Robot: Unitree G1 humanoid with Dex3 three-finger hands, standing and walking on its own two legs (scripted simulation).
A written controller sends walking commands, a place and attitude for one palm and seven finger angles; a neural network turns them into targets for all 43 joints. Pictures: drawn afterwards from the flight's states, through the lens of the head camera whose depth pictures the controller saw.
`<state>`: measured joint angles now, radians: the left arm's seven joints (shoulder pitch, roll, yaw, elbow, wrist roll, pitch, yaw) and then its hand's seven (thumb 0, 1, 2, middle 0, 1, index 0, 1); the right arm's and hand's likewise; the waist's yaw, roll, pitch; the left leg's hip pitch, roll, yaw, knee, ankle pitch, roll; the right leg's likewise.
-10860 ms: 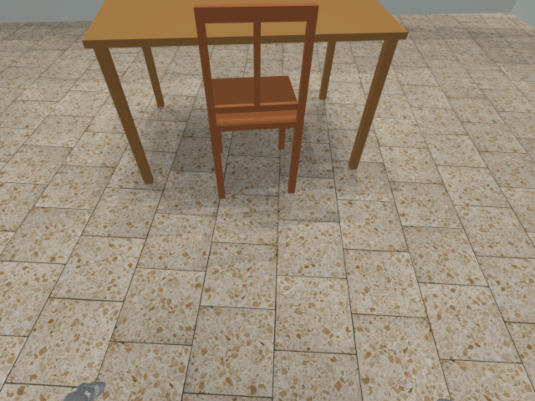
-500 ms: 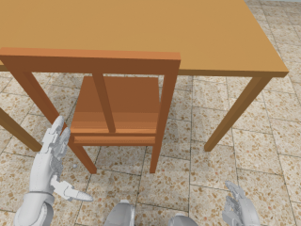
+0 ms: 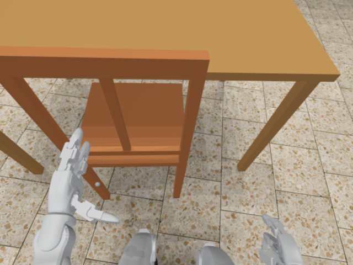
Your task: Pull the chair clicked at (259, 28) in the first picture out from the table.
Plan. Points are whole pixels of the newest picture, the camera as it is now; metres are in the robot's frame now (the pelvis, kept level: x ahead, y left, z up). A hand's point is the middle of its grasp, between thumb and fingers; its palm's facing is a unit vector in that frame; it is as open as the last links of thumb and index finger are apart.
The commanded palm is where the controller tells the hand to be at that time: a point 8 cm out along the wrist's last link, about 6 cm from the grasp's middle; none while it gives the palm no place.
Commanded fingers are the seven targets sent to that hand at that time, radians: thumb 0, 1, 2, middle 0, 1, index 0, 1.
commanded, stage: aim the fingers beside a spindle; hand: left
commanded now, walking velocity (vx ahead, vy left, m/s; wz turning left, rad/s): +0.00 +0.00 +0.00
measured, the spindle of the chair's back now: (118, 120) +0.45 +0.17 +0.01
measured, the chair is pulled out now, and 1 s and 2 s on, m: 0.00 0.00 0.00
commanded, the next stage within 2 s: push the fingers through the gap in 1.18 s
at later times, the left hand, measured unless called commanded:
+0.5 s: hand (115, 176) +0.30 +0.15 +0.01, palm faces +0.03 -1.00 +0.00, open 17.0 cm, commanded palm +0.28 +0.20 +0.01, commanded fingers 0.00 -0.50 0.30 -0.06 -0.08 -0.06 -0.08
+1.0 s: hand (120, 180) +0.29 +0.14 +0.01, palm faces +0.04 -1.00 -0.01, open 17.0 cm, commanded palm +0.28 +0.19 +0.01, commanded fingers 0.00 -0.50 0.30 -0.06 -0.08 -0.06 -0.08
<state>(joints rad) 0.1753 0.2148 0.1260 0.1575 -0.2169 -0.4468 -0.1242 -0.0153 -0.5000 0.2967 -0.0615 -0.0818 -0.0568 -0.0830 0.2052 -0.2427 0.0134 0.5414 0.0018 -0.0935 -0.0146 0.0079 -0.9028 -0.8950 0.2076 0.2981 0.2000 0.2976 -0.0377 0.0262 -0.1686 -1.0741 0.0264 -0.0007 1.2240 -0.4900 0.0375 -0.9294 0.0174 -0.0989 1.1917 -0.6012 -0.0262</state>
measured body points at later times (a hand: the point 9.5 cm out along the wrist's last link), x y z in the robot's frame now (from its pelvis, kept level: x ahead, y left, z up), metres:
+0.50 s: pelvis +0.00 +0.01 -0.01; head +0.10 +0.03 +0.43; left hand +0.29 +0.20 +0.01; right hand +0.17 -0.23 -0.11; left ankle +0.05 +0.10 -0.63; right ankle -0.01 -0.11 -0.63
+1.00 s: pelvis +0.00 +0.00 -0.01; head +0.10 +0.01 +0.43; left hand +0.29 +0.19 +0.01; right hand +0.16 -0.24 -0.11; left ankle +0.05 +0.10 -0.63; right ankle -0.01 -0.11 -0.63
